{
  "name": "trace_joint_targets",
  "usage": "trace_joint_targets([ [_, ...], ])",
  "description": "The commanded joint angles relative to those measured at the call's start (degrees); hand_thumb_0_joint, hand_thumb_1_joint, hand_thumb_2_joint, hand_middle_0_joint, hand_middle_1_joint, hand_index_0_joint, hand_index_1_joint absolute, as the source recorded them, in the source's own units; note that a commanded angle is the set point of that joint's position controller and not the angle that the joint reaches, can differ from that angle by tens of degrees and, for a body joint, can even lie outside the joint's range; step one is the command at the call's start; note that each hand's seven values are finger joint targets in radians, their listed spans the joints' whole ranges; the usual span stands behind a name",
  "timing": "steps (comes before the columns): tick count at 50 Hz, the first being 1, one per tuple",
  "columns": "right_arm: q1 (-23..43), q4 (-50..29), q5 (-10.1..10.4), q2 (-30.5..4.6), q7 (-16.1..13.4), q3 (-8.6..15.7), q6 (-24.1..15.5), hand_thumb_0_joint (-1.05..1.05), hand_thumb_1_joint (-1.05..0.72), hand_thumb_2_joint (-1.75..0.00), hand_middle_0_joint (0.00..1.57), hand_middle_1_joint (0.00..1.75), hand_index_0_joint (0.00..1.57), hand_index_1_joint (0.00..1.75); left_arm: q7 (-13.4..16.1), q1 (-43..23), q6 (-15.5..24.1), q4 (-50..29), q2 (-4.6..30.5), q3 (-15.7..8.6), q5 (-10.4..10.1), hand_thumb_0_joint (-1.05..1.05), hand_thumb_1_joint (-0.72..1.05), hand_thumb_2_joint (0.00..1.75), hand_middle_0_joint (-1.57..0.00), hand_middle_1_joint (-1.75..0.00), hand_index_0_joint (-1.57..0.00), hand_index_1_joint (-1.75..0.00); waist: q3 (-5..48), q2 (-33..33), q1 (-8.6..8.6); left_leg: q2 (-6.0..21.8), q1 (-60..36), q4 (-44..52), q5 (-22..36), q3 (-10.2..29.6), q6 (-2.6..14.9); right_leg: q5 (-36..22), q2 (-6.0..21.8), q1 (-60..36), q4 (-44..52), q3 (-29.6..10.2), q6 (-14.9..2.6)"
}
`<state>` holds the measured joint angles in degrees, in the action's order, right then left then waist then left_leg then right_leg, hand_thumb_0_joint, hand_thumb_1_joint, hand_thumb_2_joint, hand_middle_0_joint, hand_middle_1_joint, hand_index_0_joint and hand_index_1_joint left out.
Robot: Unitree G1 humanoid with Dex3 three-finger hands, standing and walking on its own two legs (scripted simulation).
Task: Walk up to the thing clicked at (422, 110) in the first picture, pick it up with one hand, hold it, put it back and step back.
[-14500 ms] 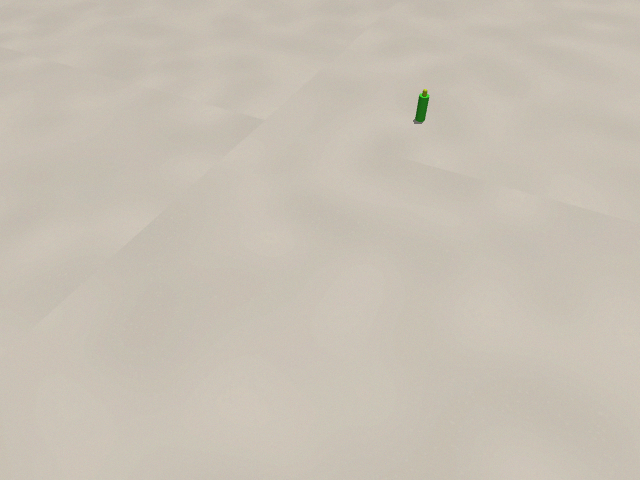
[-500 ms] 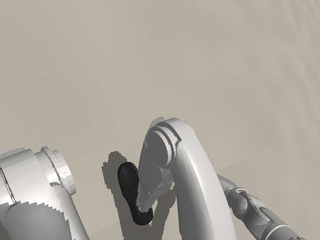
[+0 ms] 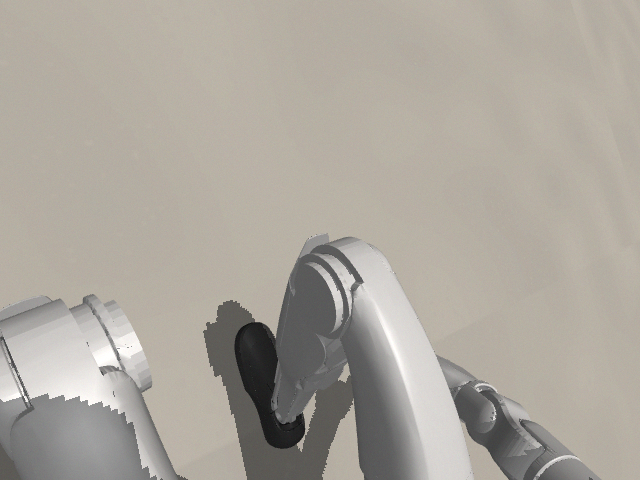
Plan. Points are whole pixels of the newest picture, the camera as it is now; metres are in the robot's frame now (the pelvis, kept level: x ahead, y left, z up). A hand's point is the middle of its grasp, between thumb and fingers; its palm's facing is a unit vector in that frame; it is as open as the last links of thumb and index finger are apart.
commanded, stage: settle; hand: left
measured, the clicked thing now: out of the picture +0.46 +0.30 -0.20
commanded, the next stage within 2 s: lift in 1.82 s
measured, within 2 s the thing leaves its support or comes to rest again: leaves its support in 0.02 s
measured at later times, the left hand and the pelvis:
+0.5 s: hand out of the picture +0.44 +0.32 -0.10, palm faces +0.33 -0.94 +0.00, open 9.4 cm; pelvis +0.00 +0.00 +0.01, yaw +2 degrees
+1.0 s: hand out of the picture +0.42 +0.33 -0.01, palm faces +0.34 -0.94 -0.05, open 9.4 cm; pelvis +0.01 -0.01 +0.04, yaw +8 degrees
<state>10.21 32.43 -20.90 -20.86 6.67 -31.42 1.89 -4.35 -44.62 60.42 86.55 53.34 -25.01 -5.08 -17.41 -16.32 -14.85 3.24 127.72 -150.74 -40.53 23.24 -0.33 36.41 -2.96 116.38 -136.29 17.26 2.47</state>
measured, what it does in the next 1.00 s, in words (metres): stands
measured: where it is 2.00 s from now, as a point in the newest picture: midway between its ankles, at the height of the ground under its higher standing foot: (202, 448)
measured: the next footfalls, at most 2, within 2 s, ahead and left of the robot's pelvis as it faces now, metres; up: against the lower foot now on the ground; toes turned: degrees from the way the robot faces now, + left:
none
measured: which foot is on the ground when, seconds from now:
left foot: down 0.00-1.00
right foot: down 0.00-1.00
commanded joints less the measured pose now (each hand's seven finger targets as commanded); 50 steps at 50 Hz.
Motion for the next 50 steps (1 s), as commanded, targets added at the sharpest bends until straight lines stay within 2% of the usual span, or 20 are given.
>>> trace_joint_targets([
  [1, -2.62, -0.23, -0.26, -20.60, -1.18, 6.95, 1.21, 0.00, -0.89, -0.90, 0.20, 0.30, 0.20, 0.30, -0.73, -15.19, 4.25, -10.29, 6.73, -0.06, -0.48, 0.00, 0.36, 1.27, -1.28, -1.37, -1.27, -1.39, 31.97, 34.92, -9.07, 2.85, -25.43, 17.83, 8.91, -5.48, -1.03, -12.44, -3.39, -13.12, 10.06, 2.99, -2.72],
  [4, -2.54, -0.13, 0.10, -20.64, -1.30, 7.39, 1.17, 0.00, -0.89, -0.90, 0.20, 0.30, 0.20, 0.30, -1.42, -15.93, 3.65, -11.90, 6.94, -0.24, -0.63, 0.00, 0.32, 1.32, -1.33, -1.43, -1.33, -1.46, 31.37, 35.77, -8.86, 2.77, -24.98, 18.49, 7.29, -5.69, -1.07, -11.13, -3.22, -12.26, 10.17, 2.97, -2.83],
  [9, -4.28, 0.13, 0.55, -20.57, -1.28, 8.58, 1.48, 0.00, -0.89, -0.90, 0.20, 0.30, 0.20, 0.30, -2.29, -13.59, 1.93, -16.19, 6.42, -1.33, -1.26, 0.00, 0.21, 1.36, -1.38, -1.51, -1.38, -1.53, 36.24, 37.74, -7.26, 3.08, -29.71, 18.71, 12.80, -5.83, -1.57, -14.40, -3.02, -13.41, 9.69, 2.51, -2.85],
  [12, -4.89, 0.20, 1.21, -20.05, -1.34, 9.49, 1.71, 0.00, -0.89, -0.90, 0.20, 0.30, 0.20, 0.30, -2.75, -13.65, 0.24, -18.82, 5.87, -0.87, -1.15, 0.00, 0.16, 1.39, -1.41, -1.56, -1.41, -1.58, 36.95, 37.84, -6.82, 2.80, -28.34, 18.85, 12.07, -6.90, -1.28, -14.14, -2.89, -13.74, 10.04, 1.88, -2.96],
  [15, -5.43, -0.29, 2.26, -19.56, -1.24, 10.71, 1.95, 0.00, -0.89, -0.90, 0.20, 0.30, 0.20, 0.30, -3.19, -12.90, -1.52, -21.87, 5.78, -1.63, -1.42, 0.00, 0.11, 1.41, -1.44, -1.59, -1.44, -1.62, 36.98, 37.52, -5.25, 2.54, -25.69, 19.79, 8.56, -7.72, -0.97, -11.39, -2.74, -12.65, 10.39, 1.40, -3.19],
  [21, -8.45, -1.17, 4.47, -18.21, -1.18, 13.95, 2.26, 0.00, -0.89, -0.90, 0.20, 0.30, 0.20, 0.30, -3.35, -11.55, -5.88, -28.92, 4.40, -3.08, -1.98, 0.00, 0.05, 1.44, -1.45, -1.63, -1.46, -1.65, 42.27, 37.48, -2.23, 2.15, -24.95, 21.41, 6.64, -9.24, -0.56, -9.77, -2.34, -12.50, 10.77, 0.07, -3.61],
  [22, -8.53, -1.23, 4.94, -17.98, -1.23, 14.58, 2.26, 0.00, -0.89, -0.90, 0.20, 0.30, 0.20, 0.30, -3.76, -11.34, -6.78, -29.58, 1.34, -1.02, -2.03, 0.00, 0.08, 1.44, -1.47, -1.64, -1.48, -1.66, 41.37, 37.32, -2.63, 2.10, -24.80, 22.22, 6.00, -9.10, -0.64, -9.19, -2.07, -10.76, 10.57, 0.13, -3.63],
  [23, -9.79, -0.99, 5.23, -17.64, -1.19, 15.38, 2.20, 0.00, -0.89, -0.90, 0.20, 0.30, 0.20, 0.30, -3.58, -11.77, -7.40, -32.07, 2.37, -1.97, -1.96, 0.00, 0.06, 1.45, -1.47, -1.64, -1.47, -1.67, 42.86, 37.14, -2.12, 2.00, -24.49, 22.03, 5.65, -9.67, -0.43, -8.96, -2.19, -11.33, 11.13, -0.25, -3.68],
  [24, -10.43, -0.94, 5.75, -17.36, -1.21, 15.87, 2.30, 0.00, -0.89, -0.90, 0.20, 0.30, 0.20, 0.30, -3.89, -10.80, -8.37, -32.20, 0.41, -0.95, -2.02, 0.00, 0.10, 1.45, -1.48, -1.65, -1.49, -1.67, 42.75, 37.28, -1.83, 1.80, -24.21, 22.86, 5.80, -9.71, -0.49, -8.96, -1.91, -10.92, 10.93, -0.29, -3.69],
  [25, -11.05, -1.12, 6.19, -17.34, -1.30, 16.87, 2.26, 0.00, -0.88, -0.90, 0.20, 0.30, 0.20, 0.30, -3.77, -10.70, -9.03, -34.90, 1.96, -2.41, -1.86, 0.00, 0.08, 1.45, -1.48, -1.65, -1.49, -1.67, 44.20, 37.27, -0.69, 1.82, -25.02, 23.11, 6.11, -9.96, -0.42, -8.88, -1.82, -10.13, 10.96, -0.61, -3.86],
  [28, -13.24, -0.94, 7.60, -15.88, -1.18, 18.74, 2.55, 0.00, -0.89, -0.90, 0.20, 0.30, 0.20, 0.30, -4.35, -8.34, -12.10, -37.42, -2.15, -0.37, -2.15, 0.00, 0.09, 1.42, -1.47, -1.63, -1.47, -1.65, 46.84, 36.92, 0.29, 1.36, -24.87, 23.40, 8.05, -11.12, -0.27, -10.19, -1.56, -10.35, 11.22, -1.68, -4.08],
  [31, -14.85, -0.81, 9.34, -14.88, -1.31, 20.20, 2.66, 0.00, -0.89, -0.90, 0.20, 0.30, 0.20, 0.30, -4.55, -6.49, -15.35, -36.73, -5.08, 0.23, -2.79, 0.00, 0.08, 1.42, -1.46, -1.63, -1.47, -1.65, 46.03, 34.32, 0.73, 0.89, -22.39, 24.16, 5.10, -11.93, 0.29, -7.68, -1.35, -9.06, 12.43, -2.52, -4.08],
  [33, -16.14, -0.62, 10.26, -14.25, -1.51, 21.44, 2.76, 0.00, -0.88, -0.90, 0.20, 0.30, 0.20, 0.30, -4.22, -7.96, -16.46, -41.09, -3.53, -1.56, -3.00, 0.00, 0.08, 1.39, -1.43, -1.61, -1.45, -1.62, 47.62, 34.33, 2.40, 0.54, -21.93, 24.86, 4.94, -12.89, 0.48, -7.27, -1.08, -9.04, 12.82, -3.28, -4.25],
  [36, -16.75, -0.63, 11.42, -13.13, -1.57, 22.88, 2.68, 0.00, -0.89, -0.90, 0.20, 0.30, 0.20, 0.30, -4.31, -8.67, -18.14, -42.68, -5.78, -0.27, -2.98, 0.00, 0.10, 1.39, -1.43, -1.61, -1.44, -1.62, 48.08, 33.09, 2.75, 0.30, -21.36, 26.00, 3.01, -13.44, 0.81, -5.17, -0.87, -7.65, 13.72, -4.06, -4.46],
  [37, -16.84, -0.88, 11.71, -12.81, -1.64, 23.08, 2.63, 0.00, -0.89, -0.90, 0.20, 0.30, 0.20, 0.30, -4.59, -6.49, -18.80, -39.68, -8.42, 0.85, -3.20, 0.00, 0.10, 1.39, -1.44, -1.62, -1.46, -1.63, 47.32, 31.45, 2.08, 0.14, -20.71, 26.12, 2.12, -13.68, 1.00, -4.53, -0.77, -8.07, 14.55, -4.24, -4.31],
  [40, -17.92, -0.38, 12.51, -12.66, -1.98, 24.55, 2.46, 0.00, -0.89, -0.90, 0.20, 0.30, 0.20, 0.30, -5.17, -9.67, -18.97, -44.77, -5.65, -0.88, -3.27, 0.00, 0.10, 1.38, -1.43, -1.60, -1.44, -1.61, 50.06, 32.22, 3.42, -0.03, -21.77, 27.31, 2.11, -14.42, 1.10, -4.18, -0.35, -8.52, 15.02, -5.17, -4.37],
  [43, -18.15, -0.56, 13.21, -11.89, -2.23, 25.51, 2.15, 0.00, -0.89, -0.90, 0.20, 0.30, 0.20, 0.30, -6.10, -8.83, -19.77, -44.91, -8.10, 0.24, -3.56, 0.00, 0.10, 1.37, -1.43, -1.60, -1.45, -1.61, 51.73, 31.73, 3.77, -0.08, -23.05, 28.22, 2.59, -14.90, 1.10, -3.94, -0.12, -8.02, 15.40, -5.78, -4.52],
  [45, -19.09, 0.05, 13.58, -11.58, -2.52, 26.32, 2.01, 0.00, -0.89, -0.90, 0.20, 0.30, 0.20, 0.30, -6.39, -9.96, -19.90, -46.48, -6.34, -1.94, -3.88, 0.00, 0.08, 1.37, -1.45, -1.61, -1.46, -1.62, 54.43, 32.48, 4.75, -0.17, -24.65, 28.44, 3.98, -15.40, 0.95, -4.81, 0.06, -8.57, 15.41, -6.43, -4.65],
  [46, -19.08, -0.32, 13.93, -11.55, -2.65, 26.39, 1.89, 0.00, -0.89, -0.90, 0.20, 0.30, 0.20, 0.30, -6.91, -8.67, -20.42, -44.04, -7.95, -0.84, -4.20, 0.00, 0.09, 1.37, -1.45, -1.61, -1.46, -1.62, 53.69, 32.11, 4.39, -0.37, -24.17, 28.78, 3.67, -15.64, 1.08, -4.49, 0.23, -8.31, 15.79, -6.62, -4.64],
  [50, -20.42, 0.47, 14.55, -10.77, -3.15, 27.36, 1.64, 0.00, -0.89, -0.90, 0.20, 0.30, 0.20, 0.30, -7.47, -9.95, -20.87, -46.79, -6.62, -2.67, -4.41, 0.00, 0.08, 1.37, -1.44, -1.61, -1.45, -1.62, 56.34, 30.75, 5.44, -0.41, -24.65, 29.14, 6.00, -16.48, 1.28, -6.11, 0.47, -10.70, 16.71, -7.62, -4.56],
])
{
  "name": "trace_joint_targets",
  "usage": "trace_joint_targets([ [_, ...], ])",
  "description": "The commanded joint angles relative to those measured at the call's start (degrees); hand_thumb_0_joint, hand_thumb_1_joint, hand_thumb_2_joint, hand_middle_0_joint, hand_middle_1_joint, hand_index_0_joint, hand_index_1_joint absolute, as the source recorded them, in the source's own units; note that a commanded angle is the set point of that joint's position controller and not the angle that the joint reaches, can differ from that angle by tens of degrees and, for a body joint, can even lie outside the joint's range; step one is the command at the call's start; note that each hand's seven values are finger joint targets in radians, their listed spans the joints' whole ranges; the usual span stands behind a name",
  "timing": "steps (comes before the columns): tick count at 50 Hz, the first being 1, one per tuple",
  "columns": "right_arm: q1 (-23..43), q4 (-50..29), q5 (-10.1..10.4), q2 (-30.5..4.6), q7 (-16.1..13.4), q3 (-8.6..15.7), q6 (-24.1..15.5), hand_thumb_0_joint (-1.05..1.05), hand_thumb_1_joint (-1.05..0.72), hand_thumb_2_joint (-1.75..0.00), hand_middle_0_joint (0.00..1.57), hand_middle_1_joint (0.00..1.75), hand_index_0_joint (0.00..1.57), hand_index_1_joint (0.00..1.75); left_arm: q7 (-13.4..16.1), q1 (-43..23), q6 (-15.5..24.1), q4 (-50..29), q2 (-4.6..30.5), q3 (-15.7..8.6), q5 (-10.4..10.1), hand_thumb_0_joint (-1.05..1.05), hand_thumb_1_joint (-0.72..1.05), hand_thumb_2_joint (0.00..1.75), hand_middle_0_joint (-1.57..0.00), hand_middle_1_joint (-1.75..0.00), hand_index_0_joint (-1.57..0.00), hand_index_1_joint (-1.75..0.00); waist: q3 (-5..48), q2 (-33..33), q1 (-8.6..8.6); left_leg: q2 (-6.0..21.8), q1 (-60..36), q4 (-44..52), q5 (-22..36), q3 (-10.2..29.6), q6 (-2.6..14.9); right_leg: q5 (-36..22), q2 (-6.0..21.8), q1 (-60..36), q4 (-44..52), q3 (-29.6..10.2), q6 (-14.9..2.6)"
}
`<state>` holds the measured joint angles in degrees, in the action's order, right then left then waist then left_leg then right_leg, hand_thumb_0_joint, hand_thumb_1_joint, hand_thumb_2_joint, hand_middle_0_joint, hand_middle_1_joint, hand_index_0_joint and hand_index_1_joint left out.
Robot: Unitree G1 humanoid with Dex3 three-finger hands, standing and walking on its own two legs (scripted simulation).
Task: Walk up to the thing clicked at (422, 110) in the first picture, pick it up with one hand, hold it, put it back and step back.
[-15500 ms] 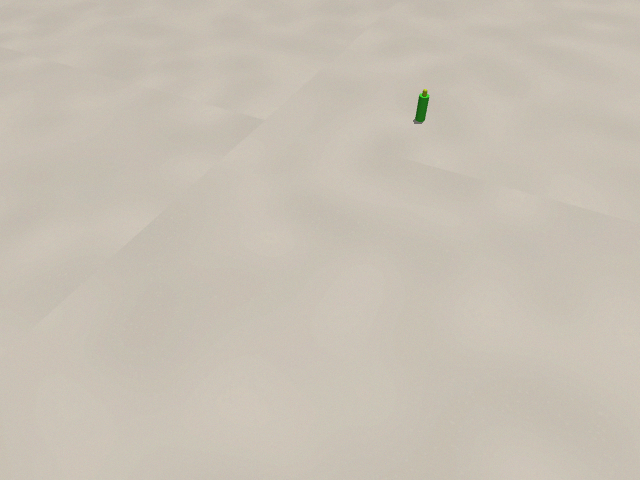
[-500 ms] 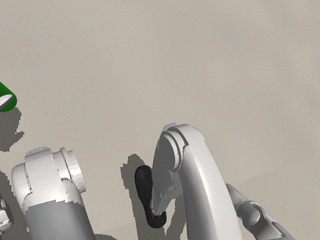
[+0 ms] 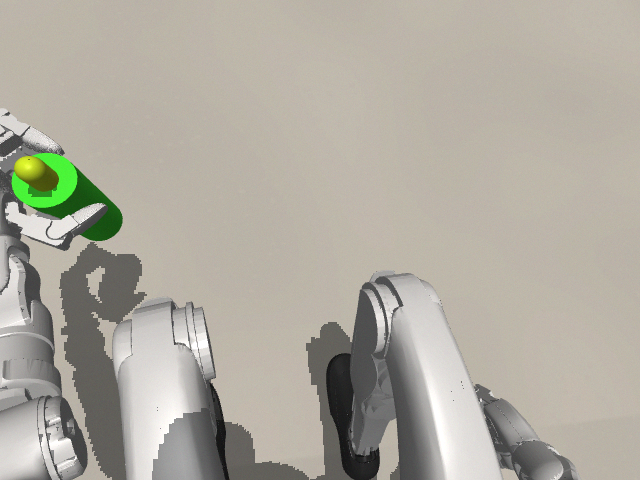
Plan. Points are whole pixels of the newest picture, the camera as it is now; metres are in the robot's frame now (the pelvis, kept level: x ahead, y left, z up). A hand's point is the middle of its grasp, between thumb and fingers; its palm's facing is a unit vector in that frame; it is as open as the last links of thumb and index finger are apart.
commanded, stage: settle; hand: left
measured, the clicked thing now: (69, 198) +0.44 +0.28 -0.07
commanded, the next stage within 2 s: lift in 0.82 s
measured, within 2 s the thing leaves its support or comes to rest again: neither
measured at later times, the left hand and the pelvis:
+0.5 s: hand (38, 152) +0.45 +0.28 +0.00, palm faces +0.23 -0.97 -0.03, open 9.4 cm; pelvis +0.01 -0.01 +0.03, yaw +3 degrees
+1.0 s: hand (37, 143) +0.45 +0.27 +0.02, palm faces +0.25 -0.97 -0.02, open 9.4 cm; pelvis +0.00 -0.01 +0.04, yaw +4 degrees
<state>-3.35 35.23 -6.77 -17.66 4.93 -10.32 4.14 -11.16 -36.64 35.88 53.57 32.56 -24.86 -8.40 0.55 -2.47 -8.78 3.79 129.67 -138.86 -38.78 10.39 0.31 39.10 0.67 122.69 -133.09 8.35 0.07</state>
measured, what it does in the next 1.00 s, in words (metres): stands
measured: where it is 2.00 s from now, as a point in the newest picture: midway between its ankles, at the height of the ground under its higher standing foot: (285, 453)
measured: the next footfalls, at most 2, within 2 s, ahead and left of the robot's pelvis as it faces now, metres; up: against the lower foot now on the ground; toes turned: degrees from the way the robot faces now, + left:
none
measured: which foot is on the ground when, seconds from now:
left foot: down 0.00-1.00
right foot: down 0.00-1.00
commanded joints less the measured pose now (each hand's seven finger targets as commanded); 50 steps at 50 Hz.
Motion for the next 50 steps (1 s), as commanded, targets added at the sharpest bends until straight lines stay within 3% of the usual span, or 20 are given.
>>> trace_joint_targets([
  [1, -6.89, -1.96, 0.53, -13.67, -1.52, 6.38, -0.64, 0.00, -0.89, -0.90, 0.20, 0.30, 0.20, 0.30, -1.14, -19.35, 3.63, -14.30, 13.18, -2.15, -1.35, 0.00, 0.08, 1.37, -1.44, -1.61, -1.46, -1.62, 38.13, 17.00, -0.89, -1.07, -26.47, 17.31, 4.18, -3.95, 0.70, -8.72, -3.01, -16.73, 13.56, 1.01, -2.18],
  [2, -6.78, -2.14, 0.71, -13.47, -1.57, 6.55, -0.86, 0.00, -0.90, -0.90, 0.20, 0.30, 0.20, 0.30, -1.51, -16.05, 2.89, -9.94, 10.11, -0.90, -1.35, 0.00, 0.07, 1.37, -1.43, -1.61, -1.45, -1.62, 37.20, 15.96, -1.20, -1.03, -26.50, 17.42, 4.68, -4.13, 0.76, -9.18, -2.94, -17.14, 14.14, 0.79, -2.10],
  [3, -7.38, -1.78, 0.65, -13.34, -1.69, 6.79, -1.04, 0.00, -0.90, -0.90, 0.20, 0.30, 0.20, 0.30, -1.57, -18.61, 3.16, -13.27, 12.21, -2.65, -1.66, 0.00, 0.07, 1.37, -1.44, -1.61, -1.45, -1.62, 38.62, 14.88, -0.85, -1.01, -26.09, 16.85, 5.51, -4.27, 0.90, -9.94, -3.01, -18.34, 14.44, 0.58, -1.95],
  [5, -7.61, -1.96, 0.89, -13.14, -1.85, 7.18, -1.10, 0.00, -0.90, -0.90, 0.20, 0.30, 0.20, 0.30, -2.12, -15.35, 2.28, -10.01, 11.15, -2.75, -1.65, 0.00, 0.07, 1.37, -1.43, -1.60, -1.44, -1.61, 39.28, 13.81, -0.43, -1.13, -25.80, 16.67, 7.36, -4.85, 1.15, -11.71, -2.79, -20.25, 14.92, 0.01, -1.70],
  [6, -7.60, -2.08, 0.95, -12.88, -1.89, 7.48, -1.16, 0.00, -0.90, -0.90, 0.20, 0.30, 0.20, 0.30, -2.37, -17.58, 2.43, -12.92, 11.96, -3.02, -1.88, 0.00, 0.07, 1.35, -1.43, -1.59, -1.44, -1.60, 40.80, 13.26, 0.15, -1.19, -25.41, 16.44, 7.49, -5.18, 1.30, -11.71, -2.71, -20.99, 15.13, -0.48, -1.61],
  [8, -8.10, -2.15, 1.28, -12.59, -2.00, 7.86, -1.13, 0.00, -0.90, -0.90, 0.20, 0.30, 0.20, 0.30, -2.75, -15.66, 1.56, -10.38, 9.84, -2.38, -1.76, 0.00, 0.08, 1.36, -1.44, -1.60, -1.45, -1.61, 40.83, 12.50, 0.18, -1.22, -25.85, 17.26, 8.53, -5.41, 1.22, -12.39, -2.60, -21.51, 15.58, -0.66, -1.62],
  [10, -8.73, -1.95, 1.44, -12.51, -2.13, 8.59, -1.19, 0.00, -0.90, -0.90, 0.20, 0.30, 0.20, 0.30, -2.70, -17.63, 1.35, -13.74, 11.48, -3.88, -1.70, 0.00, 0.06, 1.36, -1.45, -1.60, -1.46, -1.62, 43.50, 12.79, 0.90, -1.26, -27.44, 17.40, 9.38, -5.71, 1.32, -12.97, -2.56, -22.51, 16.08, -1.05, -1.60],
  [12, -8.81, -1.87, 1.64, -12.29, -2.17, 8.82, -1.06, 0.00, -0.90, -0.90, 0.20, 0.30, 0.20, 0.30, -2.79, -15.78, 0.59, -11.86, 9.25, -3.12, -1.56, 0.00, 0.07, 1.37, -1.45, -1.61, -1.46, -1.62, 42.82, 13.24, 1.09, -1.27, -28.40, 18.06, 11.14, -5.75, 1.14, -14.05, -2.37, -22.11, 15.79, -0.95, -1.77],
  [15, -9.45, -1.95, 1.90, -12.18, -2.22, 9.44, -1.08, 0.00, -0.89, -0.90, 0.20, 0.30, 0.20, 0.30, -2.53, -16.29, 0.18, -13.89, 8.74, -3.36, -1.27, 0.00, 0.08, 1.37, -1.44, -1.60, -1.45, -1.61, 44.43, 14.23, 1.36, -1.13, -31.56, 18.75, 13.87, -5.36, 0.90, -15.60, -2.31, -21.53, 15.53, -0.74, -1.98],
  [18, -9.64, -1.43, 1.88, -11.55, -2.33, 9.85, -1.01, 0.00, -0.89, -0.90, 0.20, 0.30, 0.20, 0.30, -1.84, -19.35, 0.51, -17.11, 10.14, -4.26, -0.75, 0.00, 0.07, 1.38, -1.45, -1.61, -1.46, -1.62, 44.12, 14.32, 1.81, -1.18, -30.82, 19.55, 12.61, -5.65, 0.93, -14.40, -2.32, -21.54, 16.06, -1.19, -2.13],
  [22, -8.83, -1.80, 1.93, -11.24, -2.46, 10.19, -1.32, 0.00, -0.90, -0.90, 0.20, 0.30, 0.20, 0.30, -1.71, -16.56, 0.22, -12.69, 6.69, -2.83, -0.63, 0.00, 0.04, 1.39, -1.45, -1.62, -1.46, -1.63, 40.91, 12.16, 0.55, -1.43, -28.57, 20.79, 7.27, -5.92, 1.31, -10.02, -2.19, -20.84, 17.84, -1.27, -1.94],
  [24, -8.95, -1.54, 2.04, -11.27, -2.59, 10.42, -1.63, 0.00, -0.90, -0.90, 0.20, 0.30, 0.20, 0.30, -1.58, -18.18, 0.48, -14.07, 8.13, -3.23, -0.48, 0.00, 0.02, 1.38, -1.43, -1.60, -1.44, -1.61, 41.92, 11.74, 1.24, -1.40, -29.08, 21.04, 6.92, -6.20, 1.31, -9.52, -2.19, -21.00, 18.06, -1.57, -2.04],
  [27, -8.75, -1.84, 2.18, -11.16, -2.80, 10.53, -1.85, 0.00, -0.90, -0.90, 0.20, 0.30, 0.20, 0.30, -1.54, -18.04, 0.40, -12.27, 5.79, -2.07, -0.77, 0.00, 0.03, 1.39, -1.43, -1.61, -1.45, -1.62, 41.47, 11.55, 0.98, -1.56, -30.02, 21.86, 5.66, -6.27, 1.33, -8.37, -2.06, -20.35, 18.86, -1.64, -2.06],
  [28, -9.21, -1.35, 2.13, -11.03, -2.84, 10.59, -2.02, 0.00, -0.89, -0.90, 0.20, 0.30, 0.20, 0.30, -1.45, -21.25, 0.93, -15.61, 6.89, -2.15, -0.79, 0.00, 0.03, 1.39, -1.42, -1.60, -1.44, -1.62, 41.96, 12.25, 0.81, -1.48, -30.29, 21.80, 5.44, -6.32, 1.19, -8.23, -2.16, -19.96, 18.86, -1.77, -2.15],
  [30, -8.90, -1.27, 2.09, -10.91, -2.85, 10.56, -2.21, 0.00, -0.90, -0.90, 0.20, 0.30, 0.20, 0.30, -1.13, -18.92, 0.89, -12.65, 6.95, -2.64, -0.51, 0.00, 0.04, 1.39, -1.43, -1.60, -1.45, -1.61, 41.84, 12.14, 1.47, -1.68, -30.02, 22.24, 5.63, -6.49, 1.28, -8.35, -2.03, -20.83, 18.98, -1.91, -2.11],
  [35, -9.20, -1.04, 2.05, -10.36, -2.94, 10.70, -2.45, 0.00, -0.89, -0.90, 0.20, 0.30, 0.20, 0.30, -0.74, -19.52, 1.54, -11.45, 5.93, -1.75, -0.01, 0.00, 0.04, 1.39, -1.41, -1.59, -1.43, -1.60, 40.88, 10.94, 0.95, -1.83, -28.96, 22.81, 4.16, -6.96, 1.41, -6.98, -2.05, -21.30, 20.26, -2.41, -2.02],
  [41, -9.63, -0.77, 2.08, -10.40, -2.85, 11.00, -2.44, 0.00, -0.90, -0.90, 0.20, 0.30, 0.20, 0.30, -0.38, -19.99, 1.92, -11.87, 6.33, -2.72, 0.25, 0.00, 0.02, 1.37, -1.38, -1.57, -1.40, -1.57, 41.70, 11.37, 1.74, -1.90, -30.79, 24.02, 4.57, -6.99, 1.24, -6.93, -2.03, -21.24, 20.50, -2.36, -2.18],
  [43, -10.30, -0.42, 2.01, -10.43, -2.76, 11.31, -2.55, 0.00, -0.89, -0.90, 0.20, 0.30, 0.20, 0.30, -0.31, -21.33, 2.03, -13.72, 6.37, -2.53, 0.47, 0.00, 0.01, 1.37, -1.38, -1.57, -1.41, -1.57, 43.71, 12.80, 2.02, -1.93, -32.68, 24.12, 6.54, -6.99, 0.99, -8.64, -2.01, -21.26, 19.92, -2.33, -2.42],
  [46, -10.10, -0.03, 2.12, -10.13, -2.74, 11.23, -2.60, 0.00, -0.90, -0.90, 0.20, 0.30, 0.20, 0.30, -0.28, -20.10, 1.68, -11.30, 4.63, -1.27, 0.75, 0.00, 0.01, 1.35, -1.37, -1.55, -1.39, -1.55, 42.26, 12.13, 1.48, -1.89, -32.63, 24.36, 7.46, -6.93, 1.08, -9.47, -1.87, -20.86, 19.98, -2.35, -2.34],
  [50, -11.04, 0.04, 2.13, -10.23, -2.78, 11.53, -2.41, 0.00, -0.92, -0.91, 0.20, 0.30, 0.20, 0.30, -0.36, -19.69, 1.64, -12.38, 6.13, -2.50, 0.89, 0.00, -0.02, 1.25, -1.33, -1.51, -1.36, -1.50, 44.47, 12.04, 2.08, -1.91, -33.67, 24.48, 9.02, -7.31, 1.15, -10.86, -1.73, -23.46, 20.46, -2.67, -2.17],
])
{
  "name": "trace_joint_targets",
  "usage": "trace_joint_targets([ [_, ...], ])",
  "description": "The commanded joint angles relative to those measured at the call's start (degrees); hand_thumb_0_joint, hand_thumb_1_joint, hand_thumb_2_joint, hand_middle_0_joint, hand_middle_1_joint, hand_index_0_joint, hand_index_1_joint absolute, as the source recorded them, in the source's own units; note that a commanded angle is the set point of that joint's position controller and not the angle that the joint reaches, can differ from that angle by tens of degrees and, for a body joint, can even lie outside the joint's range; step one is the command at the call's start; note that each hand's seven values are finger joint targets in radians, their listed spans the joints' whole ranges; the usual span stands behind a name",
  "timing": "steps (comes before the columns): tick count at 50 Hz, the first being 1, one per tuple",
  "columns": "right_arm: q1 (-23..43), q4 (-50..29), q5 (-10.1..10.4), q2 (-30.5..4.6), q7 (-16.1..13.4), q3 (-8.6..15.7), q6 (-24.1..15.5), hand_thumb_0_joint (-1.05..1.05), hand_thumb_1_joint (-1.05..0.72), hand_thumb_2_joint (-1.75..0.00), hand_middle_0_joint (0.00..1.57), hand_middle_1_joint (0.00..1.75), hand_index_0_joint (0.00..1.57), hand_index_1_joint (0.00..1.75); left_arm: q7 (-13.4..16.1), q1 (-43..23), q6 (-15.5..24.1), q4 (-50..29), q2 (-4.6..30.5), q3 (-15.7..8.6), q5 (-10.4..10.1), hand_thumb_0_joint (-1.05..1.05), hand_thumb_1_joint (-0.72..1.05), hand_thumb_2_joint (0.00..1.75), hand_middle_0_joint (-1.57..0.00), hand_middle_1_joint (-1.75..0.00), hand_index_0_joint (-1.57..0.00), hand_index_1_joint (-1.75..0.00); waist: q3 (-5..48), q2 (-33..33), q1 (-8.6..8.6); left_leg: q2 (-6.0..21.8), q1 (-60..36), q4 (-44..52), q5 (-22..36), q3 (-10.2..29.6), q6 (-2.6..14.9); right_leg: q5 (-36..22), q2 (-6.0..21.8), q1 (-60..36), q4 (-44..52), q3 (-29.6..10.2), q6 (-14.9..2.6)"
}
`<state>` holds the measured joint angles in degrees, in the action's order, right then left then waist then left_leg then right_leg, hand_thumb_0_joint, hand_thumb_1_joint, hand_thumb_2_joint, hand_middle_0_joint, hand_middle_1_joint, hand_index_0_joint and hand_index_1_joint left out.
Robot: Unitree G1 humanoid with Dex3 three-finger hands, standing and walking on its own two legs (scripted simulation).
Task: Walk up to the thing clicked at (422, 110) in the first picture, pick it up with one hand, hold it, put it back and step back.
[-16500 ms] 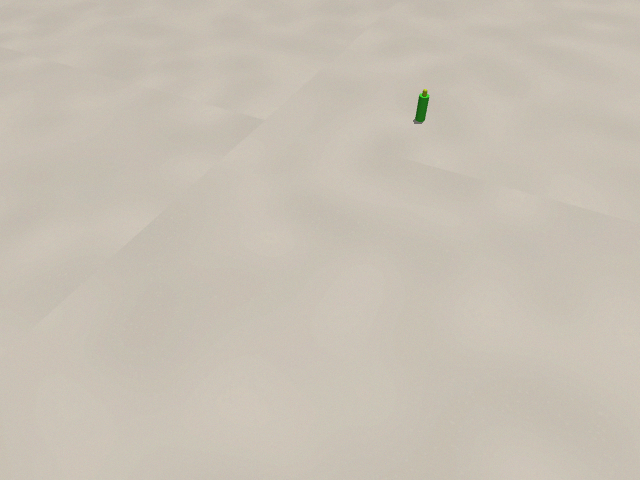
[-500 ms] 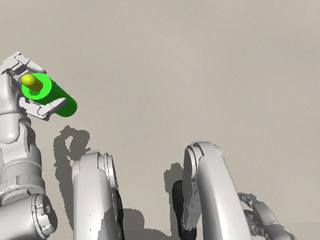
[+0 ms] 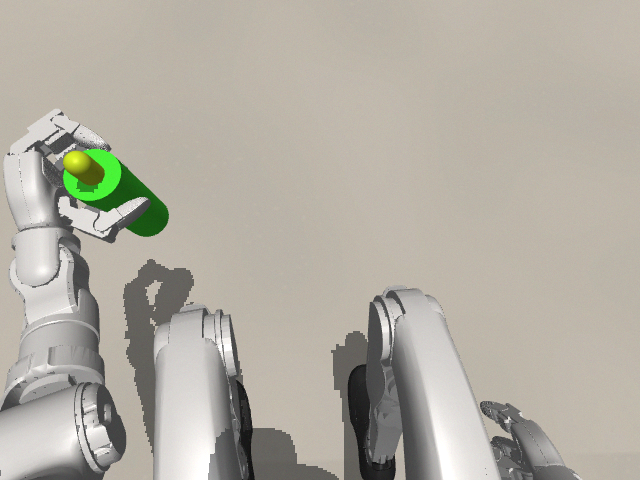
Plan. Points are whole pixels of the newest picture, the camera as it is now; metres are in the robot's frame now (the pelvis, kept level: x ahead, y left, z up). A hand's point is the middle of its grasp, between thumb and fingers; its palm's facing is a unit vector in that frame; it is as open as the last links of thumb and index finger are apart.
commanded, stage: lift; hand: left
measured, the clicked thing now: (117, 193) +0.45 +0.23 -0.04
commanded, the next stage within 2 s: none
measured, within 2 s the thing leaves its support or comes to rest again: neither
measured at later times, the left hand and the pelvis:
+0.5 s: hand (58, 162) +0.43 +0.24 +0.07, palm faces +0.13 -0.99 -0.03, open 9.4 cm; pelvis +0.00 +0.00 +0.06, yaw +2 degrees
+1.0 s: hand out of the picture +0.40 +0.22 +0.25, palm faces +0.14 -0.99 -0.03, open 9.3 cm; pelvis +0.04 +0.01 +0.21, yaw +4 degrees
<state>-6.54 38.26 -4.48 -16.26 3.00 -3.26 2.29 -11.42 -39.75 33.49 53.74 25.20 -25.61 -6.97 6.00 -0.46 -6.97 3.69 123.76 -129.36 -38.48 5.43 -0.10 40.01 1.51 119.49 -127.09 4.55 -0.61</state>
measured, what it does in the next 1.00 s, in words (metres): rises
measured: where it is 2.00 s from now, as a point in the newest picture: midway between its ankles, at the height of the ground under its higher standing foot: (306, 455)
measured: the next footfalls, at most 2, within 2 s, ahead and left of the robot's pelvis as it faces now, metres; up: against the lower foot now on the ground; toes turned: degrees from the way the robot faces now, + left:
none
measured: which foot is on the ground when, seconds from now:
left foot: down 0.00-1.00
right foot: down 0.00-1.00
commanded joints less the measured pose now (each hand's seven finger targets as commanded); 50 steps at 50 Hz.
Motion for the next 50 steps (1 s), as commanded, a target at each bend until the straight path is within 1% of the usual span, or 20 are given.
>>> trace_joint_targets([
  [1, -7.60, -3.18, 0.06, -11.63, -0.94, 4.88, -0.62, 0.00, -0.93, -0.90, 0.20, 0.30, 0.20, 0.30, -0.20, -17.51, 4.06, -14.40, 14.58, -2.02, -0.55, 0.00, -0.02, 1.25, -1.34, -1.51, -1.37, -1.51, 40.27, 9.60, 0.72, -1.86, -27.53, 15.15, 8.25, -2.72, 1.75, -11.38, -2.63, -21.15, 15.26, 0.58, -1.44],
  [2, -7.29, -3.34, 0.07, -11.41, -0.95, 4.98, -0.61, 0.00, -0.93, -0.90, 0.20, 0.30, 0.20, 0.30, -0.58, -17.71, 3.91, -14.48, 12.93, -0.51, -0.50, 0.00, -0.01, 1.24, -1.35, -1.51, -1.38, -1.50, 40.21, 10.55, 0.20, -1.91, -28.26, 15.62, 7.99, -2.70, 1.66, -11.12, -2.47, -20.65, 15.18, 0.65, -1.56],
  [14, -7.75, -5.30, 2.77, -10.95, -2.24, 6.56, -1.52, 0.00, -0.91, -0.90, 0.20, 0.30, 0.20, 0.30, -2.14, -11.94, 0.17, -20.30, 12.06, -1.13, -2.72, 0.00, 0.04, 1.21, -1.29, -1.45, -1.33, -1.44, 39.85, 7.65, 1.99, -2.05, -31.30, 22.05, 4.19, -2.26, 1.83, -7.58, -2.19, -23.21, 21.12, -0.23, -1.67],
  [17, -7.19, -6.03, 3.35, -10.46, -2.65, 6.64, -1.93, 0.00, -0.91, -0.90, 0.20, 0.30, 0.20, 0.30, -2.32, -9.80, -1.06, -21.71, 9.04, 1.29, -3.48, 0.00, 0.06, 1.23, -1.29, -1.46, -1.33, -1.44, 38.93, 6.69, 1.69, -2.08, -32.28, 23.66, 3.65, -2.46, 1.98, -7.18, -2.03, -25.21, 23.91, -0.85, -1.47],
  [21, -6.69, -7.13, 4.02, -10.00, -3.19, 6.91, -2.60, 0.00, -0.91, -0.90, 0.20, 0.30, 0.20, 0.30, -2.13, -5.80, -2.65, -24.16, 7.86, 2.34, -4.14, 0.00, 0.07, 1.21, -1.30, -1.45, -1.33, -1.43, 38.61, 4.94, 2.08, -1.97, -33.73, 25.88, 4.12, -2.68, 2.13, -7.20, -1.92, -29.04, 27.51, -1.81, -1.19],
  [22, -7.01, -6.93, 4.01, -9.69, -3.31, 7.12, -2.76, 0.00, -0.91, -0.90, 0.20, 0.30, 0.20, 0.30, -1.77, -8.36, -2.73, -28.75, 9.33, 1.62, -4.15, 0.00, 0.07, 1.21, -1.28, -1.44, -1.32, -1.42, 40.08, 5.55, 2.61, -1.88, -34.54, 25.95, 5.05, -3.14, 2.10, -7.91, -1.84, -30.93, 28.52, -2.73, -1.06],
  [25, -6.23, -7.81, 4.68, -9.51, -3.73, 7.10, -2.92, 0.00, -0.91, -0.90, 0.20, 0.30, 0.20, 0.30, -1.02, -3.95, -4.44, -29.21, 7.07, 2.99, -4.49, 0.00, 0.09, 1.23, -1.29, -1.45, -1.33, -1.43, 38.53, 5.70, 3.19, -1.79, -38.05, 29.37, 4.41, -2.65, 1.86, -7.36, -1.73, -31.89, 31.04, -2.70, -1.19],
  [28, -6.43, -8.35, 5.21, -9.26, -4.27, 7.52, -3.08, 0.00, -0.90, -0.90, 0.20, 0.30, 0.20, 0.30, 0.04, -3.24, -5.87, -36.29, 7.11, 3.50, -4.54, 0.00, 0.12, 1.25, -1.29, -1.46, -1.33, -1.44, 40.67, 7.64, 3.84, -1.71, -44.03, 32.73, 5.36, -1.99, 1.47, -8.84, -1.66, -34.02, 33.11, -2.57, -1.43],
  [29, -5.81, -8.70, 5.39, -8.99, -4.38, 7.33, -3.17, 0.00, -0.90, -0.90, 0.20, 0.30, 0.20, 0.30, 0.17, -0.23, -6.79, -34.60, 4.37, 5.80, -4.57, 0.00, 0.12, 1.25, -1.29, -1.46, -1.33, -1.44, 39.04, 7.08, 3.14, -1.73, -44.51, 33.80, 5.97, -1.72, 1.48, -9.64, -1.54, -34.95, 34.01, -2.38, -1.30],
  [31, -5.96, -8.55, 5.75, -8.71, -4.67, 7.35, -3.41, 0.00, -0.90, -0.90, 0.20, 0.30, 0.20, 0.30, 1.17, -1.23, -7.39, -39.86, 5.79, 4.89, -4.57, 0.00, 0.13, 1.25, -1.29, -1.46, -1.33, -1.44, 39.20, 7.49, 3.73, -1.62, -47.66, 36.12, 6.70, -1.08, 1.26, -10.51, -1.57, -36.63, 35.23, -2.18, -1.42],
  [32, -5.61, -8.91, 5.94, -8.67, -4.87, 7.43, -3.39, 0.00, -0.91, -0.90, 0.20, 0.30, 0.20, 0.30, 1.65, 3.06, -8.35, -37.31, 5.28, 4.21, -4.73, 0.00, 0.12, 1.26, -1.30, -1.46, -1.33, -1.45, 38.36, 6.17, 4.28, -1.66, -48.50, 36.51, 7.85, -1.35, 1.47, -11.48, -1.58, -38.09, 36.63, -2.47, -1.23],
  [35, -5.18, -9.14, 6.22, -8.09, -5.11, 7.28, -3.56, 0.00, -0.91, -0.90, 0.20, 0.30, 0.20, 0.30, 2.76, 5.05, -9.56, -40.50, 2.67, 6.18, -5.01, 0.00, 0.11, 1.25, -1.29, -1.46, -1.32, -1.44, 36.29, 5.99, 3.90, -1.57, -51.40, 39.80, 8.78, -0.84, 1.40, -12.61, -1.59, -40.47, 38.95, -2.25, -1.17],
  [36, -5.57, -9.29, 6.38, -7.98, -5.18, 7.36, -3.56, 0.00, -0.90, -0.90, 0.20, 0.30, 0.20, 0.30, 3.19, 4.67, -9.76, -43.99, 4.40, 5.04, -5.02, 0.00, 0.12, 1.26, -1.29, -1.46, -1.32, -1.44, 37.80, 6.35, 4.41, -1.66, -53.50, 40.65, 10.09, -0.92, 1.40, -13.42, -1.65, -42.20, 40.05, -2.28, -1.21],
  [39, -4.55, -9.75, 6.56, -7.32, -5.42, 7.15, -3.94, 0.00, -0.91, -0.90, 0.20, 0.30, 0.20, 0.30, 3.26, 8.97, -11.21, -44.53, 1.63, 8.50, -4.83, 0.00, 0.11, 1.25, -1.28, -1.46, -1.32, -1.44, 35.26, 5.78, 3.90, -1.73, -56.48, 43.97, 10.75, -0.96, 1.35, -14.42, -1.70, -45.79, 43.53, -2.37, -1.00],
  [41, -5.16, -9.50, 6.82, -7.07, -5.70, 7.28, -4.23, 0.00, -0.91, -0.90, 0.20, 0.30, 0.20, 0.30, 3.69, 9.45, -11.95, -46.05, 2.18, 7.83, -5.15, 0.00, 0.10, 1.24, -1.28, -1.45, -1.31, -1.43, 34.47, 4.63, 3.75, -1.89, -57.92, 45.79, 11.25, -1.57, 1.44, -15.16, -1.71, -49.91, 46.85, -2.93, -0.69],
  [44, -4.85, -9.60, 6.98, -7.02, -5.76, 7.09, -4.83, 0.00, -0.91, -0.90, 0.20, 0.30, 0.20, 0.30, 3.47, 13.86, -13.44, -43.71, -1.16, 10.38, -5.69, 0.00, 0.05, 1.23, -1.27, -1.45, -1.31, -1.43, 32.06, 3.98, 3.33, -1.83, -61.71, 48.72, 14.44, -1.45, 1.49, -18.04, -1.88, -52.87, 49.73, -2.48, -0.59],
  [46, -5.57, -9.40, 7.14, -6.61, -5.88, 6.99, -5.04, 0.00, -0.91, -0.90, 0.20, 0.30, 0.20, 0.30, 4.07, 10.66, -12.98, -50.09, 1.18, 9.61, -5.63, 0.00, 0.04, 1.22, -1.28, -1.44, -1.31, -1.43, 32.09, 5.00, 4.26, -1.90, -64.63, 51.23, 15.28, -1.45, 1.24, -18.94, -1.83, -56.20, 51.65, -2.51, -0.66],
  [48, -5.97, -9.37, 7.05, -6.39, -5.89, 6.97, -5.37, 0.00, -0.91, -0.90, 0.20, 0.30, 0.20, 0.30, 4.56, 13.10, -13.08, -49.66, 1.18, 9.28, -5.30, 0.00, 0.05, 1.23, -1.28, -1.44, -1.31, -1.43, 31.16, 4.49, 4.54, -1.97, -66.98, 53.07, 17.40, -1.53, 1.16, -20.51, -2.01, -58.45, 53.27, -2.21, -0.66],
  [49, -5.48, -8.88, 7.16, -5.98, -5.88, 6.65, -5.53, 0.00, -0.91, -0.90, 0.20, 0.30, 0.20, 0.30, 4.74, 16.32, -13.48, -44.37, -0.03, 9.19, -5.18, 0.00, 0.04, 1.22, -1.29, -1.44, -1.32, -1.43, 28.07, 3.08, 4.28, -1.97, -66.41, 53.77, 16.77, -1.63, 1.25, -20.13, -2.01, -58.64, 54.04, -2.29, -0.60],
  [50, -5.56, -8.96, 7.03, -5.67, -5.89, 6.45, -5.75, 0.00, -0.91, -0.90, 0.20, 0.30, 0.20, 0.30, 4.65, 15.05, -13.19, -45.44, -1.39, 10.81, -5.22, 0.00, 0.03, 1.23, -1.28, -1.44, -1.31, -1.43, 27.28, 3.68, 3.92, -1.94, -67.28, 54.77, 16.85, -1.68, 1.19, -20.22, -2.03, -58.89, 54.88, -2.39, -0.67],
])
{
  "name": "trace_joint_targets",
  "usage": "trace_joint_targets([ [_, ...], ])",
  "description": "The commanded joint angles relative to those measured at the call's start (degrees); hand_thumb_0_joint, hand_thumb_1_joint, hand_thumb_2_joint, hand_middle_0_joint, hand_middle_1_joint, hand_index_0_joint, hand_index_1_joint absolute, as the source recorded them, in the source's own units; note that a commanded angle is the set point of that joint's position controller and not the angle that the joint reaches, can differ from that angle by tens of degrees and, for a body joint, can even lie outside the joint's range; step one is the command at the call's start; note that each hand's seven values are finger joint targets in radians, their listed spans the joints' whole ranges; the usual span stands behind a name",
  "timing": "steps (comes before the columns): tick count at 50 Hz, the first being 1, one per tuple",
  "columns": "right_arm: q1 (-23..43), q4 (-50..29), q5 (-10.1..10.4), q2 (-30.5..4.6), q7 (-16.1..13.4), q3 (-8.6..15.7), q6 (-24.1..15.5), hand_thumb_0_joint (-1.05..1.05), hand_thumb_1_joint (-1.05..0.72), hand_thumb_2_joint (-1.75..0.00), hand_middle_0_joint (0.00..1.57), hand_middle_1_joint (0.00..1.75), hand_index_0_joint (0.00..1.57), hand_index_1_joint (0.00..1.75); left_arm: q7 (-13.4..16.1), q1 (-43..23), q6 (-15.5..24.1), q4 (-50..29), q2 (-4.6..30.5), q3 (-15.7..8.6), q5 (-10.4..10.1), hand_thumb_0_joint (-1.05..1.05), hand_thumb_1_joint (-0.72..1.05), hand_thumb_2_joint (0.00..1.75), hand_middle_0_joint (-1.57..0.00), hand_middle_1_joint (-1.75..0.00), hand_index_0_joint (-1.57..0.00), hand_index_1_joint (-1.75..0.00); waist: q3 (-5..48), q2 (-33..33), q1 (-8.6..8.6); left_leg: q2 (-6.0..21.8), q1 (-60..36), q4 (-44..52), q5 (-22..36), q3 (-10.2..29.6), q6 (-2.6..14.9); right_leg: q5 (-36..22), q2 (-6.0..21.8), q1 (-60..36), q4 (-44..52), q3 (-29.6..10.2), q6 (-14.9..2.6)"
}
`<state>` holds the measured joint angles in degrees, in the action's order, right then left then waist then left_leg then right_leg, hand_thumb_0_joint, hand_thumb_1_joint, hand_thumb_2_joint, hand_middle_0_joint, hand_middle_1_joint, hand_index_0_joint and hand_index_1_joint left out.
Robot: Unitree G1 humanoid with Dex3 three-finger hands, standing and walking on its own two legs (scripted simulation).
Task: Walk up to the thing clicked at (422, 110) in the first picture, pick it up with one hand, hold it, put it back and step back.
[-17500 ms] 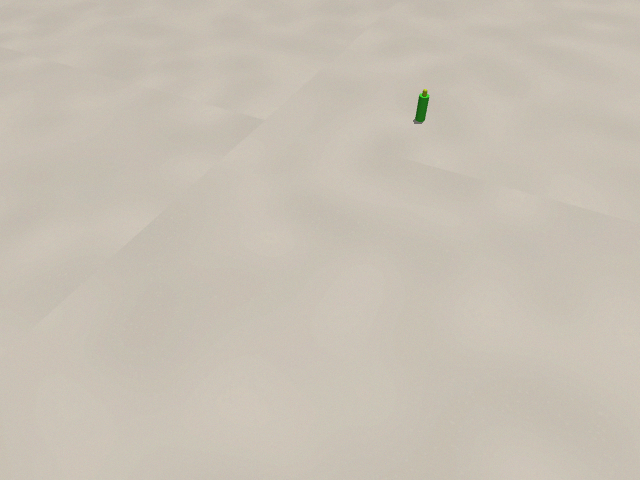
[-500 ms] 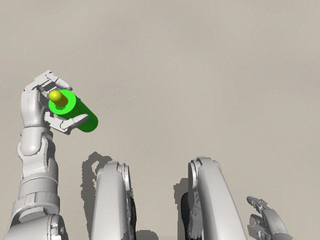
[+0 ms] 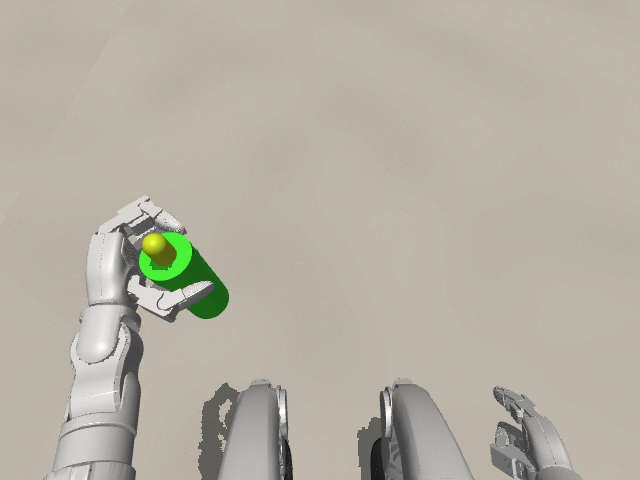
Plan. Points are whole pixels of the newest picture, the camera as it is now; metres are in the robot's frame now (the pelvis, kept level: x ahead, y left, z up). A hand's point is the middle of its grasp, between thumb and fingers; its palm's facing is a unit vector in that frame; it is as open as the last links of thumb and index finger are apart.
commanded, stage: lift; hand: left
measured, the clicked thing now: (184, 275) +0.36 +0.19 +0.01
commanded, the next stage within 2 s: hold in 1.10 s
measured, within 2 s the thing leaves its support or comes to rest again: neither
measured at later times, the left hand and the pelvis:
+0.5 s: hand (143, 235) +0.35 +0.19 +0.13, palm faces +0.08 -1.00 -0.02, open 9.3 cm; pelvis +0.01 +0.00 +0.08, yaw +1 degrees
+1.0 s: hand (146, 204) +0.36 +0.17 +0.17, palm faces +0.06 -1.00 +0.01, open 9.3 cm; pelvis +0.04 -0.01 +0.12, yaw +1 degrees
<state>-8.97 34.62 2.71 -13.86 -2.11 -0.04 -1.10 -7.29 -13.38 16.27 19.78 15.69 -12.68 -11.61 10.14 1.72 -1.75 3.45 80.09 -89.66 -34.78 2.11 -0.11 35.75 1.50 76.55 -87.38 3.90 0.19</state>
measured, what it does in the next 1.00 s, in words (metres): rises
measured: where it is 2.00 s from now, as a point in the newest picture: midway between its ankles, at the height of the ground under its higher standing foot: outside the picture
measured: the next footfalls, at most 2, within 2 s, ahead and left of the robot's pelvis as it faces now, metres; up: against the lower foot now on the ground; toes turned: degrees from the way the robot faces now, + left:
none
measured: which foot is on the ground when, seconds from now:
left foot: down 0.00-1.00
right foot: down 0.00-1.00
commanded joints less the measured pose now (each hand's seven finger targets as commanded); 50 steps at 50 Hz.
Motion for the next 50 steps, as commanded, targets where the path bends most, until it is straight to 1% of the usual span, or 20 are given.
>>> trace_joint_targets([
  [1, -2.97, -5.57, -0.23, -8.08, -0.68, 3.21, -2.47, 0.00, -0.91, -0.90, 0.20, 0.30, 0.20, 0.30, 0.62, -9.66, 4.08, -9.04, 6.65, -2.12, -0.89, 0.00, 0.03, 1.23, -1.28, -1.44, -1.31, -1.43, 21.74, 1.10, -1.43, -1.64, -24.31, 16.33, 13.21, 1.97, 1.09, -15.82, -2.05, -16.12, 15.78, -1.49, -1.49],
  [5, -3.30, -5.46, -0.44, -8.43, -0.64, 3.59, -2.82, 0.00, -0.91, -0.90, 0.20, 0.30, 0.20, 0.30, 0.63, -13.78, 5.09, -13.83, 9.71, -2.23, 0.05, 0.00, 0.06, 1.23, -1.29, -1.44, -1.32, -1.43, 21.09, 3.51, -0.68, -1.70, -29.12, 20.30, 12.91, 1.62, 0.73, -15.71, -1.82, -19.98, 19.51, -1.64, -1.60],
  [6, -3.65, -5.43, -0.50, -8.08, -0.58, 3.35, -2.82, 0.00, -0.91, -0.90, 0.20, 0.30, 0.20, 0.30, 0.50, -10.70, 4.69, -9.72, 8.55, -1.64, 0.40, 0.00, 0.04, 1.22, -1.30, -1.44, -1.33, -1.43, 20.49, 2.55, -0.95, -1.78, -29.81, 21.01, 13.78, 1.45, 0.76, -16.46, -1.80, -21.29, 20.52, -1.64, -1.53],
  [10, -3.54, -5.50, -0.52, -8.09, -0.36, 3.28, -3.40, 0.00, -0.91, -0.90, 0.20, 0.30, 0.20, 0.30, -0.55, -9.49, 5.02, -9.94, 5.70, 0.42, -0.60, 0.00, 0.02, 1.23, -1.31, -1.45, -1.33, -1.44, 18.94, 2.56, -0.74, -1.72, -33.35, 24.38, 15.27, 1.32, 0.49, -17.50, -1.93, -23.73, 23.35, -1.25, -1.61],
  [12, -3.28, -5.63, -0.51, -8.45, -0.31, 3.45, -3.37, 0.00, -0.91, -0.90, 0.20, 0.30, 0.20, 0.30, -0.59, -9.03, 5.20, -10.33, 7.50, -1.17, -0.67, 0.00, 0.03, 1.22, -1.31, -1.44, -1.33, -1.44, 18.12, 2.86, 0.10, -1.60, -35.22, 26.58, 14.15, 1.58, 0.30, -16.35, -1.91, -25.03, 24.74, -1.09, -1.62],
  [18, -3.45, -5.73, -0.78, -7.91, -0.60, 3.13, -3.89, 0.00, -0.91, -0.90, 0.20, 0.30, 0.20, 0.30, -0.53, -9.81, 6.51, -11.32, 6.73, -0.91, -1.10, 0.00, 0.06, 1.23, -1.31, -1.44, -1.34, -1.43, 16.57, 1.16, -0.42, -1.80, -37.68, 30.34, 12.39, 1.10, 0.45, -15.54, -1.98, -29.01, 28.79, -1.20, -1.27],
  [19, -2.84, -5.73, -0.80, -8.07, -0.55, 3.05, -4.07, 0.00, -0.91, -0.90, 0.20, 0.30, 0.20, 0.30, -0.73, -7.20, 6.28, -6.61, 4.79, 0.17, -1.00, 0.00, 0.06, 1.24, -1.32, -1.45, -1.34, -1.44, 13.73, 0.06, -0.64, -1.85, -37.01, 31.31, 11.29, 1.07, 0.49, -14.84, -1.95, -28.84, 29.53, -1.12, -1.19],
  [20, -3.41, -5.70, -0.91, -7.89, -0.55, 3.12, -4.20, 0.00, -0.91, -0.90, 0.20, 0.30, 0.20, 0.30, -0.56, -11.65, 7.16, -13.12, 6.99, -0.59, -0.93, 0.00, 0.05, 1.23, -1.31, -1.44, -1.34, -1.43, 15.75, 2.03, -0.05, -1.85, -38.45, 31.60, 12.18, 0.72, 0.39, -15.55, -1.92, -29.77, 29.67, -1.34, -1.31],
  [22, -3.42, -5.75, -0.98, -7.59, -0.79, 2.98, -4.11, 0.00, -0.92, -0.90, 0.20, 0.30, 0.20, 0.30, -0.20, -7.98, 6.92, -9.47, 6.12, -0.57, -0.64, 0.00, 0.04, 1.23, -1.32, -1.44, -1.34, -1.44, 14.41, -0.41, -0.20, -1.99, -39.05, 32.43, 12.93, 0.43, 0.53, -16.09, -1.89, -31.60, 31.28, -1.34, -1.09],
  [23, -3.34, -5.98, -1.00, -7.70, -0.75, 3.12, -4.20, 0.00, -0.92, -0.90, 0.20, 0.30, 0.20, 0.30, -0.37, -10.96, 7.70, -14.21, 6.53, 0.26, -0.84, 0.00, 0.04, 1.23, -1.31, -1.44, -1.33, -1.44, 15.03, 1.11, -0.09, -2.20, -39.34, 33.01, 12.31, 0.14, 0.50, -15.66, -1.81, -32.57, 31.86, -1.57, -1.13],
  [24, -3.58, -5.50, -0.99, -7.65, -0.67, 2.98, -4.31, 0.00, -0.92, -0.90, 0.20, 0.30, 0.20, 0.30, -0.52, -7.12, 7.17, -8.32, 5.12, 0.00, -0.91, 0.00, 0.03, 1.24, -1.32, -1.45, -1.34, -1.45, 13.14, 0.11, -0.35, -2.07, -39.81, 33.65, 11.58, 0.35, 0.49, -15.15, -1.82, -32.13, 32.27, -1.41, -1.10],
  [25, -3.71, -5.41, -1.08, -7.48, -0.64, 2.79, -4.34, 0.00, -0.91, -0.90, 0.20, 0.30, 0.20, 0.30, -0.85, -5.81, 7.05, -7.07, 3.69, 0.91, -1.10, 0.00, 0.03, 1.23, -1.30, -1.44, -1.33, -1.44, 13.42, -0.46, -0.30, -1.94, -40.01, 33.98, 12.56, 0.59, 0.43, -15.92, -2.02, -32.50, 32.29, -1.22, -1.17],
  [26, -3.70, -5.56, -1.03, -7.55, -0.61, 2.96, -4.42, 0.00, -0.92, -0.90, 0.20, 0.30, 0.20, 0.30, -0.87, -9.12, 7.68, -11.59, 4.87, 0.93, -1.15, 0.00, 0.03, 1.23, -1.31, -1.44, -1.33, -1.44, 14.44, 0.36, -0.08, -2.05, -40.64, 34.10, 13.21, 0.22, 0.38, -16.55, -1.81, -33.64, 32.81, -1.53, -1.16],
  [27, -3.34, -5.66, -0.99, -7.86, -0.80, 3.31, -4.33, 0.00, -0.92, -0.90, 0.20, 0.30, 0.20, 0.30, -0.88, -7.75, 7.44, -9.42, 6.11, -0.44, -1.03, 0.00, 0.03, 1.24, -1.32, -1.45, -1.34, -1.44, 13.81, -0.79, -0.16, -2.04, -41.03, 34.38, 13.28, -0.05, 0.56, -16.76, -1.90, -34.54, 33.77, -1.61, -0.96],
  [32, -4.51, -5.14, -1.21, -7.15, -0.80, 2.93, -4.15, 0.00, -0.91, -0.90, 0.20, 0.30, 0.20, 0.30, -1.02, -6.84, 7.50, -10.09, 5.38, -0.14, -1.11, 0.00, 0.05, 1.23, -1.31, -1.44, -1.33, -1.43, 13.95, -0.09, -0.02, -2.17, -43.45, 35.82, 17.56, -0.62, 0.43, -20.76, -1.89, -38.26, 35.31, -1.85, -1.04],
  [35, -3.99, -5.06, -1.28, -6.92, -0.69, 2.75, -4.06, 0.00, -0.91, -0.90, 0.20, 0.30, 0.20, 0.30, -1.04, -6.20, 7.20, -7.16, 3.74, 0.93, -1.15, 0.00, 0.05, 1.25, -1.31, -1.45, -1.33, -1.44, 10.92, -1.05, -0.35, -2.13, -43.55, 37.09, 17.16, -0.75, 0.52, -20.39, -2.03, -38.77, 36.68, -1.79, -0.96],
  [37, -4.27, -5.03, -1.31, -7.17, -0.83, 3.13, -4.07, 0.00, -0.91, -0.90, 0.20, 0.30, 0.20, 0.30, -0.98, -9.29, 8.02, -10.80, 6.24, -0.78, -1.14, 0.00, 0.05, 1.25, -1.32, -1.46, -1.35, -1.45, 12.52, 0.09, 0.03, -2.23, -44.59, 37.26, 18.38, -1.13, 0.55, -21.81, -1.78, -40.71, 37.18, -2.21, -0.85],
  [38, -3.95, -5.08, -1.30, -7.06, -0.87, 2.91, -4.00, 0.00, -0.91, -0.90, 0.20, 0.30, 0.20, 0.30, -1.45, -5.68, 7.63, -5.96, 4.41, 0.40, -0.98, 0.00, 0.06, 1.25, -1.32, -1.46, -1.34, -1.45, 10.10, -1.41, -0.24, -2.32, -44.00, 37.79, 17.74, -1.19, 0.64, -21.30, -1.83, -40.60, 37.77, -2.21, -0.78],
  [40, -3.95, -5.36, -1.43, -7.11, -0.87, 3.02, -3.98, 0.00, -0.91, -0.90, 0.20, 0.30, 0.20, 0.30, -1.69, -9.41, 8.26, -10.69, 5.83, 0.17, -1.02, 0.00, 0.06, 1.25, -1.32, -1.45, -1.34, -1.45, 11.80, 0.25, -0.13, -2.38, -45.56, 38.13, 18.48, -1.56, 0.62, -22.21, -1.70, -41.90, 38.54, -2.74, -0.68],
  [50, -4.07, -4.90, -1.56, -7.04, -0.91, 2.97, -3.46, 0.00, -0.91, -0.90, 0.20, 0.30, 0.20, 0.30, -2.39, -7.48, 7.96, -8.36, 3.96, 0.49, -1.67, 0.00, 0.07, 1.24, -1.31, -1.44, -1.33, -1.44, 10.40, -1.35, -0.04, -2.43, -47.82, 40.28, 21.56, -2.00, 0.68, -25.90, -1.79, -45.50, 40.89, -2.69, -0.52],
])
